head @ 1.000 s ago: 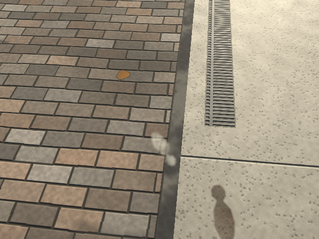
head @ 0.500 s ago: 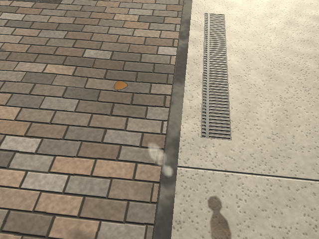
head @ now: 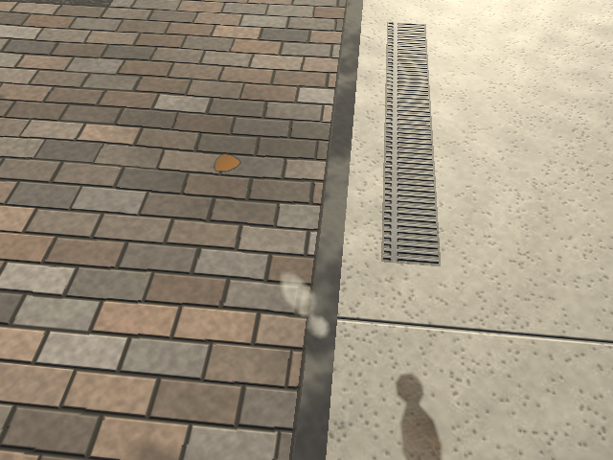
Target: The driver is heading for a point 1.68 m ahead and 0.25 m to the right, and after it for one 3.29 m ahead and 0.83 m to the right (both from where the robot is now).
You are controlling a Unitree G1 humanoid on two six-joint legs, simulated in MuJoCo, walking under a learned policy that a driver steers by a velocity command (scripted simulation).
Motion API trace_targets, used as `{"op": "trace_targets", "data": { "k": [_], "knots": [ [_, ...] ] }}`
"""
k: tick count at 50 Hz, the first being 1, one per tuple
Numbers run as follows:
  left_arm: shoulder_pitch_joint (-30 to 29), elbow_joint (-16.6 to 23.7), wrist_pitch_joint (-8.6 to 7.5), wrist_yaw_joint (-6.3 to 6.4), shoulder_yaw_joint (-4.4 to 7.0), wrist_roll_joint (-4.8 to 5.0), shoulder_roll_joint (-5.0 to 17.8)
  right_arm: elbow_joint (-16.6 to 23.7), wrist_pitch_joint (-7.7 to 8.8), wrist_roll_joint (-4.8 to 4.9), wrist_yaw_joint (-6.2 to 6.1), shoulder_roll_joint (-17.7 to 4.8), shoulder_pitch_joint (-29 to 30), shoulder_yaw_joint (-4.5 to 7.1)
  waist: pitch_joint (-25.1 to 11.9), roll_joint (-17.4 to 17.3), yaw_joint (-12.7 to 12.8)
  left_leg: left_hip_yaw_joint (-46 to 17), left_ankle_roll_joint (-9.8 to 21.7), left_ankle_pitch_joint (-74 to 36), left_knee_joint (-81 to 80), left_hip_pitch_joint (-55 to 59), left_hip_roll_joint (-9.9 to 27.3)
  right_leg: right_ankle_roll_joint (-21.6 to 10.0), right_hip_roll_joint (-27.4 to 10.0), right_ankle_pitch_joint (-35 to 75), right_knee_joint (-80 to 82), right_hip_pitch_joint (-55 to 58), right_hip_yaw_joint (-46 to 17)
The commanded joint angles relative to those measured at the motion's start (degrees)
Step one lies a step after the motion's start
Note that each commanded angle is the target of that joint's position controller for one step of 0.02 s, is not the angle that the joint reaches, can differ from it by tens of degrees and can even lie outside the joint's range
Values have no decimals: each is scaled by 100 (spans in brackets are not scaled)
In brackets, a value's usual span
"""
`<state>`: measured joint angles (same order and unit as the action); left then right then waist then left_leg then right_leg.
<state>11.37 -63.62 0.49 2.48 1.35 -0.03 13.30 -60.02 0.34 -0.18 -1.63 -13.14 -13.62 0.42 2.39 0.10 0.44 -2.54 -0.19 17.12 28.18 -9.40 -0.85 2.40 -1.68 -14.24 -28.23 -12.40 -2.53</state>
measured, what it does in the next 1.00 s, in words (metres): walks ahead: left foot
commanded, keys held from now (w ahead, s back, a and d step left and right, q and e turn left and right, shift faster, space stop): no key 0.12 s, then w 0.88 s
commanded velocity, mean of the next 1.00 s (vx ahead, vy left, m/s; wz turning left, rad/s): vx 0.32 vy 0.00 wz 0.00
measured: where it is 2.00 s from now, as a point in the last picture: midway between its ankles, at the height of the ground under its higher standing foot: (324, 311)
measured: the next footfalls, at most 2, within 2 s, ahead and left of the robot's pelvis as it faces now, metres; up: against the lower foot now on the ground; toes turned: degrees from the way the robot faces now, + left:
left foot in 0.80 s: +0.42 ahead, +0.10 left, +0.00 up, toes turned +2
right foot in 1.36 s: +0.74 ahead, -0.13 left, +0.00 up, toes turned -3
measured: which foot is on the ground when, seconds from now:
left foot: down 0.00-0.36, up 0.38-0.78, down 0.80-1.00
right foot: down 0.00-0.80, up 0.82-1.00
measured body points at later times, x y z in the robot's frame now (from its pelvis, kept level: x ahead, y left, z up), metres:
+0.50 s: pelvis +0.08 -0.04 +0.00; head +0.08 -0.05 +0.45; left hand +0.02 +0.21 -0.14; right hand +0.13 -0.30 -0.14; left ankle +0.03 +0.10 -0.65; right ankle +0.01 -0.13 -0.74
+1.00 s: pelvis +0.35 +0.03 +0.01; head +0.36 +0.03 +0.45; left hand +0.42 +0.29 -0.13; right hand +0.41 -0.24 -0.13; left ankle +0.38 +0.10 -0.74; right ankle +0.33 -0.13 -0.65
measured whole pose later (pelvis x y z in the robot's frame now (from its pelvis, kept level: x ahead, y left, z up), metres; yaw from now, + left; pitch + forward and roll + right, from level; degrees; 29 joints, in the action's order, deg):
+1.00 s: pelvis +0.35 +0.03 +0.01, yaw +0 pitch +0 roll +1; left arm 14.6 -54.2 -5.6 1.0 2.9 1.4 15.0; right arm -55.3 5.9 -0.1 2.4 -13.9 -13.6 2.7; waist 1.7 2.1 -1.0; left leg 4.0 4.1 8.1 20.5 -12.5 -3.8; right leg -2.9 -5.9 -16.3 -66.4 -30.3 -2.0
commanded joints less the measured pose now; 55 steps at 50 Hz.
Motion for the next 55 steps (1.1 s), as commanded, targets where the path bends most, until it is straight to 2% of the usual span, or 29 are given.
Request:
{"op": "trace_targets", "data": {
  "k": [1,6,7,9,11,14,16,17,18,19,20,21,22,24,26,31,36,38,39,40,41,42,43,44,45,47,49,52,55],
  "knots": [
    [189,110,-33,20,83,1,610,111,39,3,-23,-597,-242,94,13,-12,-3,-53,82,-786,-581,-422,119,-119,28,801,345,197,97],
    [277,83,-33,24,63,3,559,52,39,6,-31,-542,-352,76,39,-5,-8,-28,69,-741,-570,-450,106,-130,41,760,341,160,101],
    [387,27,-27,26,42,2,479,-10,31,5,-38,-487,-461,63,-86,-35,-8,11,84,-169,-623,-408,62,-139,115,227,337,207,181],
    [402,41,-23,45,66,57,521,11,-1,71,-75,-675,-474,130,181,-194,-33,-102,289,1803,-684,-697,44,-253,353,-1553,41,-184,386],
    [268,173,-127,26,58,58,476,85,53,111,-77,-794,-560,178,628,-386,-108,-659,588,2883,-965,-973,409,-394,332,-2161,-230,-793,338],
    [189,321,-417,-117,3,105,180,60,208,181,-29,-1084,-878,313,663,-1107,-182,-2185,1199,3217,-1631,-663,1472,-436,279,-1109,-1395,-1228,524],
    [438,298,-550,-204,7,169,146,228,249,195,4,-989,-497,295,783,-1012,104,-2142,1193,2809,-1585,-1134,1506,-657,160,-1136,-989,-675,449],
    [895,145,-584,-217,21,191,128,356,249,216,24,-920,-149,270,792,-913,382,-1657,970,2412,-1263,-1534,1196,-733,200,-1024,-176,120,453],
    [1439,-56,-598,-215,93,150,323,497,273,211,36,-750,118,230,689,-458,564,-1018,699,1551,-426,-1942,749,-750,13,-708,325,906,-19],
    [2209,-247,-623,-230,268,141,939,673,355,181,38,-365,289,140,408,1027,744,177,268,783,1504,-2678,-45,-1160,-914,-1419,1201,1644,-1763],
    [2685,-274,-688,-313,344,81,1395,873,484,207,9,-373,318,147,194,1839,794,128,182,1492,2964,-3487,-270,-1807,-2002,-1457,1908,2064,-3896],
    [2180,-133,-754,-318,210,12,965,850,564,281,44,-569,261,198,405,989,466,-293,295,1305,3861,-3867,91,-1815,-2093,-1238,1824,1935,-3821],
    [1839,30,-790,-329,149,31,706,768,618,299,112,-519,124,191,505,689,307,-312,419,778,4127,-4010,303,-1639,-1851,-896,1756,1858,-3102],
    [1550,171,-755,-357,71,63,525,772,679,208,169,-634,300,276,523,431,213,-106,481,-39,3798,-4108,630,-1335,-1476,139,1849,1847,-1990],
    [1779,146,-652,-309,-5,17,304,834,659,168,251,-547,469,305,374,573,240,146,375,-422,3340,-3790,702,-1184,-1128,1188,1926,1787,-1189],
    [1812,333,-531,-113,45,-16,698,1331,586,160,328,-131,1653,128,554,487,390,581,59,-1425,1267,-2920,417,-1228,-861,1514,2276,878,-380],
    [1928,301,-534,-88,166,122,849,1597,577,207,413,-480,2010,176,648,588,200,460,318,-1690,328,-2368,304,-1145,-1246,2065,2195,1336,-245],
    [1766,366,-475,-95,227,74,971,1509,597,194,414,-750,1480,311,135,712,-187,580,523,-1452,325,-1550,62,-996,-1289,4006,1372,1695,-76],
    [1680,409,-418,-100,230,28,956,1276,582,206,386,-940,686,436,-379,740,-595,689,666,-1353,363,-570,-122,-885,-1130,4872,417,1607,95],
    [1607,500,-389,-113,196,-19,898,999,547,225,339,-1167,-269,562,-957,669,-1024,481,847,-1311,403,833,53,-714,-891,4621,-835,907,218],
    [2112,644,-446,-178,34,-75,318,835,517,71,294,-1700,-1107,690,-1894,-487,-908,-1720,1566,-411,277,3037,1539,-432,-187,2354,-3062,-1124,399],
    [2378,575,-603,-220,-101,17,-143,748,509,49,350,-1574,-1265,612,-2577,-1469,-744,-4130,2040,773,-979,3523,2382,-349,563,-1765,-4455,-2152,-283],
    [1707,745,-736,-244,70,215,483,769,549,104,364,-1126,-784,481,-1596,-1097,-705,-3821,1689,1061,-1325,2754,2114,-498,215,-1633,-5046,-2751,-559],
    [1183,927,-808,-232,136,306,721,885,580,130,365,-917,-174,417,-792,-727,-524,-2915,1478,560,-1439,1759,1974,-602,-95,-1056,-4974,-2904,-349],
    [942,963,-822,-181,169,254,746,963,610,82,384,-769,254,366,-472,-259,-332,-2203,1376,-223,-1585,865,1773,-615,-371,-530,-4686,-2591,-251],
    [1150,928,-686,-142,214,151,514,929,654,-35,432,-549,510,305,-323,-406,60,-1341,1296,-842,-1890,-114,1400,-599,-677,-101,-4231,-1884,-263],
    [1178,949,-562,-127,226,137,372,797,676,3,415,-532,358,296,-179,-435,166,-924,1365,-1075,-2119,-446,1265,-540,-746,-60,-3872,-1814,-164],
    [416,1272,-519,-106,283,49,501,655,680,0,282,-797,8,341,112,-283,66,-688,1448,-1357,-2331,-370,1273,-343,-834,670,-3028,-2532,-101],
    [-268,1504,-578,-169,265,30,428,591,619,20,173,-871,-297,344,165,-239,-116,-369,1299,-1637,-2340,-110,1132,-272,-721,1664,-1793,-2698,15]
  ]
}}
